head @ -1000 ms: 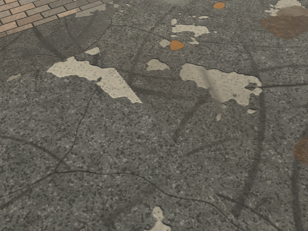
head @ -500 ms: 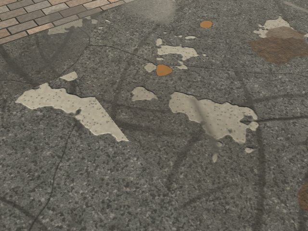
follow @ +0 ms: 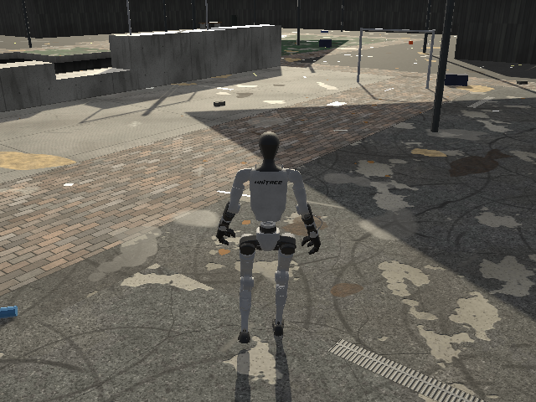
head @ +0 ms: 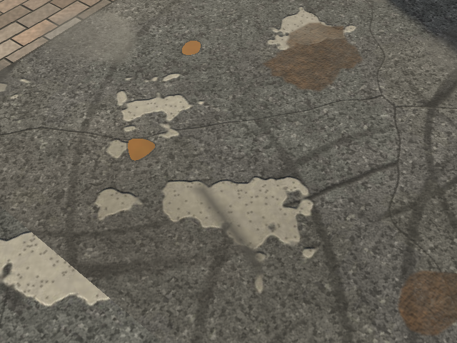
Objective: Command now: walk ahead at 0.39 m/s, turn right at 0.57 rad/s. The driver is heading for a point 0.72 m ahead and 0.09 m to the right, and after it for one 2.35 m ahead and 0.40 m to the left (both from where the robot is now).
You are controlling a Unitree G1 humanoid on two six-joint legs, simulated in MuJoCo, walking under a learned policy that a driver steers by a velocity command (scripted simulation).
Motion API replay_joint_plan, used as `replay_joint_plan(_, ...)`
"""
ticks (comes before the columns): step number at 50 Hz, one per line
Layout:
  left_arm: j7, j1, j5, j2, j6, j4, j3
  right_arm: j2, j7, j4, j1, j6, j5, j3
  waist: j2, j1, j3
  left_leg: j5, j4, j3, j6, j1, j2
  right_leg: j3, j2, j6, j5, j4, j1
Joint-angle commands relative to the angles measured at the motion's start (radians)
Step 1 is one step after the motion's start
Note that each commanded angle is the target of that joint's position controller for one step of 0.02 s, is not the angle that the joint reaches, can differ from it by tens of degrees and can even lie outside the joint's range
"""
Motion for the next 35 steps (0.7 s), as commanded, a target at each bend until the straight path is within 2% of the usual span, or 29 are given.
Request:
replay_joint_plan(1,0.011,0.062,0.006,0.114,-0.021,-0.057,0.029,-0.138,-0.005,-0.107,-0.065,-0.051,-0.022,-0.031,0.006,0.017,-0.133,0.074,0.015,-0.092,0.005,-0.402,0.06,0.407,-0.275,-0.202,0.413,-0.287,0.4)
replay_joint_plan(2,0.018,0.04,0.016,0.109,-0.018,-0.073,0.024,-0.141,-0.006,-0.107,-0.044,-0.034,-0.029,-0.036,-0.01,-0.009,-0.13,0.088,-0.008,-0.092,-0.01,-0.334,0.067,0.366,-0.258,-0.196,0.524,-0.293,0.318)
replay_joint_plan(3,0.023,0.035,0.016,0.12,-0.017,-0.076,0.027,-0.128,-0.008,-0.111,-0.031,-0.019,-0.034,-0.036,-0.007,-0.023,-0.132,0.096,-0.05,-0.084,-0.028,-0.305,0.063,0.34,-0.246,-0.197,0.605,-0.296,0.272)
replay_joint_plan(6,0.045,0.054,0.013,0.169,-0.007,-0.074,0.042,-0.08,-0.016,-0.135,-0.064,0.009,-0.041,-0.021,-0.028,-0.025,-0.134,0.202,-0.238,-0.048,-0.068,-0.273,0.015,0.247,-0.189,-0.176,0.735,-0.283,0.184)
replay_joint_plan(9,0.065,0.07,-0.003,0.166,0.024,-0.075,0.043,-0.063,-0.01,-0.159,-0.143,0.014,-0.036,-0.009,-0.084,0.009,-0.172,0.396,-0.456,-0.043,-0.077,-0.199,-0.039,0.217,-0.134,-0.114,0.637,-0.242,0.163)
replay_joint_plan(12,0.074,0.094,-0.002,0.16,0.047,-0.071,0.041,-0.08,0.003,-0.184,-0.207,0.019,-0.026,-0.011,-0.105,0.039,-0.18,0.45,-0.581,-0.066,-0.076,-0.171,-0.07,0.29,-0.147,-0.083,0.484,-0.197,0.196)
replay_joint_plan(14,0.078,0.088,0.001,0.148,0.054,-0.077,0.038,-0.109,0.008,-0.19,-0.204,0.016,-0.029,-0.021,-0.115,0.03,-0.175,0.403,-0.645,-0.098,-0.063,-0.162,-0.074,0.372,-0.163,-0.073,0.405,-0.142,0.239)
replay_joint_plan(16,0.08,0.047,-0.001,0.136,0.053,-0.094,0.033,-0.125,0.012,-0.182,-0.153,0.003,-0.032,-0.031,-0.133,-0.009,-0.177,0.423,-0.732,-0.098,-0.029,-0.09,-0.067,0.434,-0.155,-0.054,0.289,-0.075,0.247)
replay_joint_plan(17,0.078,0.044,0.003,0.107,0.049,-0.1,0.023,-0.138,0.011,-0.172,-0.104,-0.005,-0.04,-0.035,-0.117,-0.032,-0.199,0.513,-0.781,-0.101,0.005,0.01,-0.024,0.415,-0.118,-0.028,0.186,-0.004,0.219)
replay_joint_plan(18,0.077,0.09,0.02,0.047,0.042,-0.104,0.003,-0.186,0.004,-0.172,-0.045,-0.005,-0.055,-0.044,0.011,-0.03,-0.284,0.573,-0.787,-0.255,0.072,0.183,0.143,0.317,-0.04,0.009,-0.058,0.202,0.138)
replay_joint_plan(19,0.071,0.257,0.007,0.016,0.036,-0.112,-0.008,-0.241,0.002,-0.152,-0.004,0.01,-0.069,-0.056,0.3,0.051,-0.33,0.408,-0.857,-0.641,0.265,0.392,0.342,0.21,0.084,0.056,-0.511,0.401,-0.135)
replay_joint_plan(20,0.067,0.265,-0.002,0.102,0.031,-0.085,0.004,-0.177,0.005,-0.15,0.021,0.01,-0.036,-0.048,0.249,0.018,-0.295,0.025,-0.918,-0.799,0.3,0.392,0.365,0.217,0.004,0.083,-0.47,0.546,-0.265)
replay_joint_plan(21,0.064,0.174,-0.003,0.153,0.033,-0.083,0.016,-0.125,0.006,-0.16,0.011,0.007,-0.025,-0.033,0.153,-0.024,-0.217,-0.153,-0.938,-0.695,0.26,0.327,0.302,0.215,-0.026,0.092,-0.373,0.595,-0.296)
replay_joint_plan(22,0.066,0.125,0.007,0.15,0.038,-0.084,0.018,-0.123,0.008,-0.16,-0.019,0.013,-0.031,-0.028,0.109,-0.019,-0.171,-0.154,-0.948,-0.596,0.22,0.249,0.259,0.175,-0.045,0.102,-0.314,0.601,-0.29)
replay_joint_plan(23,0.065,0.085,0.02,0.148,0.037,-0.096,0.018,-0.115,0.008,-0.159,-0.04,0.015,-0.032,-0.024,0.102,-0.019,-0.129,-0.118,-0.964,-0.531,0.206,0.179,0.231,0.161,-0.068,0.104,-0.274,0.57,-0.285)
replay_joint_plan(24,0.058,0.073,0.018,0.125,0.031,-0.099,0.014,-0.112,0.005,-0.154,-0.045,0.016,-0.035,-0.02,0.11,-0.009,-0.104,-0.068,-0.986,-0.469,0.194,0.119,0.199,0.15,-0.092,0.101,-0.236,0.523,-0.249)
replay_joint_plan(26,0.05,0.069,0.015,0.083,0.015,-0.095,0.001,-0.111,0.003,-0.146,-0.029,0.015,-0.032,-0.021,0.131,-0.014,-0.107,0.028,-1.016,-0.372,0.196,0.083,0.153,0.094,-0.099,0.098,-0.184,0.425,-0.19)
replay_joint_plan(30,0.042,0.011,0.014,0.038,-0.009,-0.105,-0.022,-0.153,0.002,-0.138,-0.014,0.015,-0.014,-0.033,0.14,-0.033,-0.123,0.14,-1.037,-0.27,0.216,0.044,0.149,0.053,-0.11,0.097,-0.102,0.172,-0.069)
replay_joint_plan(33,0.036,-0.019,0.006,0.055,-0.019,-0.11,-0.023,-0.178,0.011,-0.12,0.026,0.021,-0.005,-0.039,0.141,-0.049,-0.123,0.153,-1.026,-0.249,0.217,0.04,0.166,0.03,-0.095,0.097,-0.041,0.045,0.004)
replay_joint_plan(35,0.033,-0.023,0.004,0.057,-0.023,-0.11,-0.023,-0.173,0.016,-0.106,0.036,0.03,-0.001,-0.035,0.127,-0.04,-0.107,0.168,-0.993,-0.238,0.206,0.031,0.17,0.015,-0.083,0.085,0.002,-0.044,0.058)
